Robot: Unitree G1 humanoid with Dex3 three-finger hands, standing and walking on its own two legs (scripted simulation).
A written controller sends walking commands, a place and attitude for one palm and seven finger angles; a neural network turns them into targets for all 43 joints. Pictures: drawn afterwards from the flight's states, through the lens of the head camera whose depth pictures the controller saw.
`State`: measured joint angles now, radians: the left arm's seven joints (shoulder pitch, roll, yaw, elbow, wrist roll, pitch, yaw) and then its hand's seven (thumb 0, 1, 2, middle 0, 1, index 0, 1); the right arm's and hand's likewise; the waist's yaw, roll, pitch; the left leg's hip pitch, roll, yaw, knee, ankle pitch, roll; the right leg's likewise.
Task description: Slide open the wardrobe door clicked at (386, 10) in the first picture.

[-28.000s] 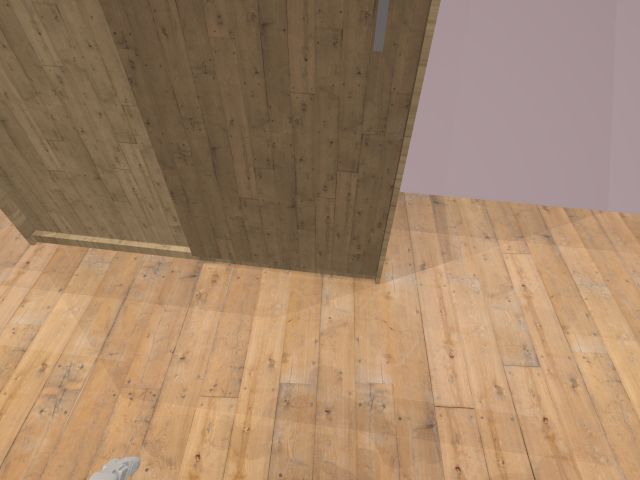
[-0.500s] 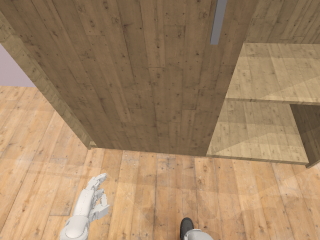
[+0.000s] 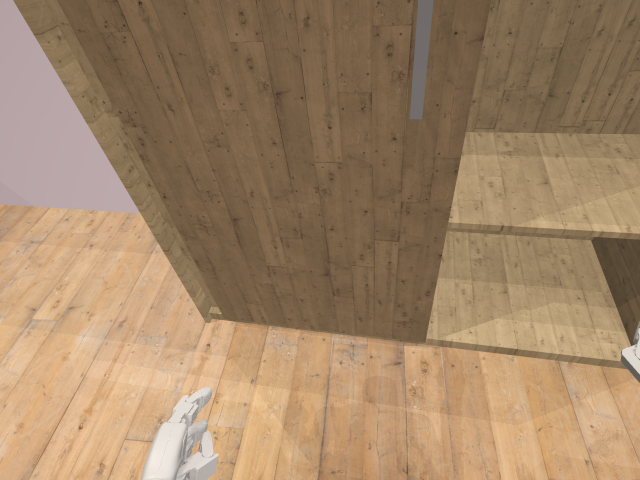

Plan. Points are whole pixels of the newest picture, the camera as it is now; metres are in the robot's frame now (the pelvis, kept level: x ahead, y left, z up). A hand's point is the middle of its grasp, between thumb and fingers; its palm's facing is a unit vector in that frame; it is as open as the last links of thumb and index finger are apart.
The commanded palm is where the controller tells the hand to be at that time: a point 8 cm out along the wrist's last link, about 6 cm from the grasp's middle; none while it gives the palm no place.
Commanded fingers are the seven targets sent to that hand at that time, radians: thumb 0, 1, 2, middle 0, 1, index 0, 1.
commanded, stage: stop stepping back and stand still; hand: right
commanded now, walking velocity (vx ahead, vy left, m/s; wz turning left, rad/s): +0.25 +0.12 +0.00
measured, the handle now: (421, 49) +0.68 -0.12 +0.23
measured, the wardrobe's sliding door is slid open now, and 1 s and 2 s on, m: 0.63 0.63 0.63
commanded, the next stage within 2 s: let the arm hang, fingers relaxed in 1.04 s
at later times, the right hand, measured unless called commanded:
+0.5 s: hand out of the picture +0.20 -0.30 +0.17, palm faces +0.42 +0.79 -0.44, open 7.4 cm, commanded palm +0.12 -0.34 +0.17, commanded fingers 0.00 -0.90 -0.90 0.20 0.30 0.20 0.30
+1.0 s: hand out of the picture +0.23 -0.30 +0.17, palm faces +0.42 +0.77 -0.48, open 7.4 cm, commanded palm +0.16 -0.35 +0.17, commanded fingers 0.00 -0.90 -0.90 0.20 0.30 0.20 0.30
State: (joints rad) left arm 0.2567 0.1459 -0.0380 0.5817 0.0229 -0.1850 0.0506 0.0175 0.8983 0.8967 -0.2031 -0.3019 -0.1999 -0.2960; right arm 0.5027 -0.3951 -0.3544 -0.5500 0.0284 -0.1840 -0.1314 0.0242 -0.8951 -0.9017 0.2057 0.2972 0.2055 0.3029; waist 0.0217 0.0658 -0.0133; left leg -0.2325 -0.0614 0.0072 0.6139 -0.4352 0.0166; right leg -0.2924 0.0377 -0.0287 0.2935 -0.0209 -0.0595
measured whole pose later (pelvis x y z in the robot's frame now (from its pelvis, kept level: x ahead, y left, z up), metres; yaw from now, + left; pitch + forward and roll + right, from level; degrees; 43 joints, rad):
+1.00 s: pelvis +0.03 -0.05 -0.01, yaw -1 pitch +1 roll +1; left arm 0.17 0.21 0.00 0.56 0.00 -0.15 0.07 0.02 0.90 0.90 -0.20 -0.30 -0.20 -0.30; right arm 0.51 -0.45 -0.42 -0.54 0.03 -0.21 -0.15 0.02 -0.89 -0.90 0.22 0.30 0.22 0.30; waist 0.00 0.03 0.04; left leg -0.23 0.00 0.07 0.50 -0.28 0.01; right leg -0.26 -0.01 -0.06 0.53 -0.28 -0.02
